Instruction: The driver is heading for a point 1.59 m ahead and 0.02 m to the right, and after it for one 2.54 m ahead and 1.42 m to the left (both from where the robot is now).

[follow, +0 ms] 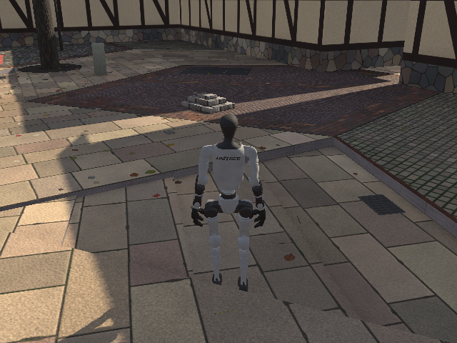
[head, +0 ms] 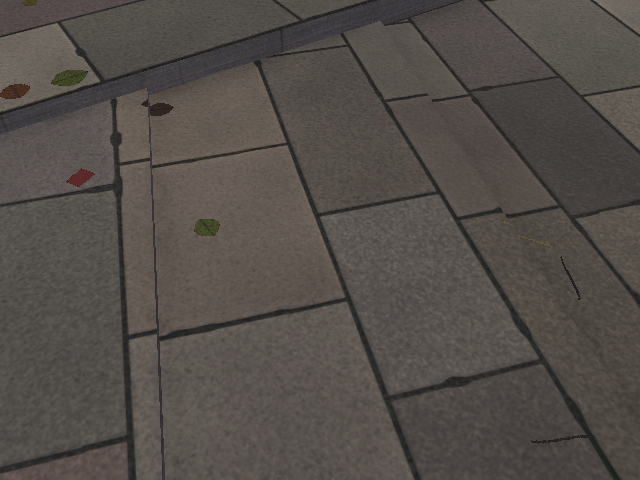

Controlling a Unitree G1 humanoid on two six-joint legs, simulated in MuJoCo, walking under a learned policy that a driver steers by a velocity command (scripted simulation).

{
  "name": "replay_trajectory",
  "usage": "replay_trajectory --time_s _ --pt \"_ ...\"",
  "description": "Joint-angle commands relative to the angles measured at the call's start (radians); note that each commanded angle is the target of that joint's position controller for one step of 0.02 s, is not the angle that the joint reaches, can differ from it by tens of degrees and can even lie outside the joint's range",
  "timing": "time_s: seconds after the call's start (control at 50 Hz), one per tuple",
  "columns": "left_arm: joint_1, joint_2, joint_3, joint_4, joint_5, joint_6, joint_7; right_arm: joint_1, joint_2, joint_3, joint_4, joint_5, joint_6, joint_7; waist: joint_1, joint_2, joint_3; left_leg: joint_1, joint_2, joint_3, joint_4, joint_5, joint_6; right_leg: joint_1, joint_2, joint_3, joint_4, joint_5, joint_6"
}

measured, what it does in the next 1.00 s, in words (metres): shifts its weight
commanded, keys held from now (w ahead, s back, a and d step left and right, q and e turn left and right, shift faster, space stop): no key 0.82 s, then w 0.18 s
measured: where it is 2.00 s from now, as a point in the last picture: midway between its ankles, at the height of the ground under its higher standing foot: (317, 472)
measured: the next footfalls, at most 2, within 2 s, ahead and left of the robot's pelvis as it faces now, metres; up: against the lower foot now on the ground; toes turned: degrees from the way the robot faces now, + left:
right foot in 1.60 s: +0.50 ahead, -0.07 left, +0.00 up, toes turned -3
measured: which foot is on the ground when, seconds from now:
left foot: down 0.00-1.00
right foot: down 0.00-1.00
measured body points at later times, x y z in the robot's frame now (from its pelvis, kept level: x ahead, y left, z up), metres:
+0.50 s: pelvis +0.02 -0.01 +0.00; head +0.02 -0.01 +0.45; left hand +0.00 +0.19 -0.16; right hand +0.01 -0.22 -0.16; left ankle +0.05 +0.08 -0.74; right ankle +0.00 -0.11 -0.74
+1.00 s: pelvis +0.05 -0.02 +0.00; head +0.04 -0.01 +0.45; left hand -0.01 +0.20 -0.17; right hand +0.04 -0.23 -0.16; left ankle +0.05 +0.08 -0.73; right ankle +0.00 -0.11 -0.74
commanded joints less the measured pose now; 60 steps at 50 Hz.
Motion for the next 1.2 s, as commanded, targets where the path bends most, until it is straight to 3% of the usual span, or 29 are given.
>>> replay_trajectory --time_s 0.02,0.32,0.82,0.84,0.88,0.92,0.94,0.96,0.98,1.02,1.04,1.06,1.1,1.12,1.14,1.16,1.18,1.2 --pt "0.035 0.063 0.014 -0.014 0.001 -0.011 0.002 0.059 -0.072 -0.015 0.003 0.002 -0.004 -0.007 0.002 -0.031 0.095 0.04 0.119 -0.155 -0.092 -0.098 -0.008 -0.106 -0.112 0.13 -0.133 -0.061 -0.038" --pt "0.115 0.032 0.017 0.057 0.006 -0.01 0.014 0.018 -0.035 -0.007 0.087 0.005 0.0 -0.024 0.013 -0.015 0.108 0.073 0.126 -0.143 -0.08 -0.01 -0.007 -0.039 -0.111 0.116 -0.125 0.048 -0.042" --pt "0.112 0.006 0.019 0.082 0.005 -0.006 0.022 0.004 -0.005 -0.007 0.167 0.006 0.002 -0.035 0.015 -0.017 0.119 0.097 0.129 -0.136 -0.08 0.049 -0.013 0.007 -0.111 0.107 -0.137 0.089 -0.047" --pt "0.123 0.004 0.018 0.085 0.006 -0.006 0.021 0.009 -0.001 -0.007 0.17 0.005 0.003 -0.034 0.018 -0.019 0.101 0.104 0.118 -0.13 -0.081 -0.018 -0.012 0.012 -0.104 0.107 -0.149 0.01 -0.049" --pt "0.131 0.039 0.034 0.08 0.007 0.0 0.019 0.0 -0.016 -0.016 0.161 0.002 0.007 -0.031 0.026 -0.047 0.124 0.063 0.068 -0.091 -0.024 -0.206 0.001 -0.016 -0.089 0.124 -0.156 -0.235 -0.074" --pt "0.172 0.07 0.048 0.071 0.005 0.006 0.017 -0.028 -0.011 -0.02 0.132 -0.005 0.006 -0.024 0.053 -0.11 0.185 -0.071 0.011 -0.036 0.1 -0.369 0.014 -0.032 -0.14 0.23 -0.209 -0.528 -0.135" --pt "0.218 0.087 0.056 0.077 0.003 0.006 0.017 -0.065 0.009 -0.016 0.108 -0.012 0.001 -0.018 0.078 -0.148 0.225 -0.167 -0.006 0.003 0.188 -0.349 0.012 -0.003 -0.211 0.333 -0.269 -0.628 -0.177" --pt "0.234 0.101 0.063 0.08 0.005 0.005 0.018 -0.102 0.017 -0.014 0.081 -0.022 -0.007 -0.013 0.092 -0.162 0.273 -0.236 0.021 0.032 0.251 -0.287 0.012 0.004 -0.287 0.416 -0.307 -0.652 -0.218" --pt "0.237 0.101 0.067 0.079 0.009 0.0 0.019 -0.142 0.005 -0.018 0.055 -0.021 -0.018 -0.009 0.098 -0.155 0.292 -0.275 0.049 0.021 0.299 -0.263 0.014 0.004 -0.32 0.454 -0.33 -0.613 -0.243" --pt "0.215 0.108 0.073 0.067 0.019 -0.013 0.017 -0.169 -0.015 -0.027 0.023 -0.013 -0.037 0.003 0.086 -0.126 0.274 -0.309 0.07 0.004 0.299 -0.275 0.019 0.051 -0.322 0.427 -0.323 -0.475 -0.25" --pt "0.196 0.107 0.073 0.062 0.016 -0.019 0.016 -0.161 -0.014 -0.03 0.018 -0.007 -0.045 0.008 0.07 -0.116 0.253 -0.259 0.065 0.011 0.267 -0.258 0.022 0.041 -0.304 0.384 -0.31 -0.405 -0.237" --pt "0.165 0.107 0.074 0.052 0.01 -0.024 0.014 -0.129 -0.008 -0.033 0.021 0.001 -0.051 0.012 0.043 -0.114 0.231 -0.16 0.052 0.026 0.211 -0.217 0.027 -0.006 -0.277 0.329 -0.294 -0.353 -0.218" --pt "0.091 0.11 0.077 0.03 -0.002 -0.034 0.013 0.045 0.012 -0.042 0.082 0.007 -0.058 0.012 -0.045 -0.077 0.193 0.171 -0.006 0.075 0.065 -0.111 0.025 -0.185 -0.196 0.211 -0.194 -0.296 -0.171" --pt "0.083 0.09 0.072 0.023 0.003 -0.044 0.012 0.152 -0.006 -0.054 0.114 0.007 -0.062 0.006 -0.085 -0.038 0.158 0.339 0.006 0.039 0.035 -0.132 0.023 -0.283 -0.153 0.152 -0.089 -0.253 -0.149" --pt "0.046 0.033 0.056 -0.004 0.007 -0.058 0.003 0.29 -0.08 -0.074 0.137 -0.009 -0.071 -0.005 -0.146 0.133 0.117 0.462 0.203 -0.247 -0.123 -0.329 0.058 -0.39 -0.053 0.019 0.218 -0.19 -0.108" --pt "0.063 0.008 0.055 -0.038 0.012 -0.063 -0.012 0.404 -0.185 -0.098 0.169 -0.005 -0.059 -0.005 -0.152 0.314 0.083 0.509 0.414 -0.693 -0.301 -0.608 0.17 -0.568 0.052 -0.072 0.493 -0.324 -0.084" --pt "0.017 0.073 0.068 -0.044 0.044 -0.056 -0.023 0.309 -0.133 -0.083 0.15 -0.007 -0.043 -0.011 -0.092 0.136 0.173 0.391 0.425 -0.699 -0.31 -0.686 0.188 -0.611 -0.023 -0.013 0.656 -0.294 -0.093" --pt "-0.011 0.047 0.063 -0.053 0.045 -0.058 -0.035 0.201 -0.115 -0.074 0.106 -0.004 -0.045 -0.008 -0.049 0.048 0.208 0.304 0.392 -0.61 -0.304 -0.618 0.175 -0.614 -0.061 0.007 0.703 -0.185 -0.097"
Over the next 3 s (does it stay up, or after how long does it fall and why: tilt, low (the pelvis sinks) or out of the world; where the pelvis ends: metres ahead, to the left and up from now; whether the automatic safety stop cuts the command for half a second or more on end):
stays up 1.11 -0.03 0.01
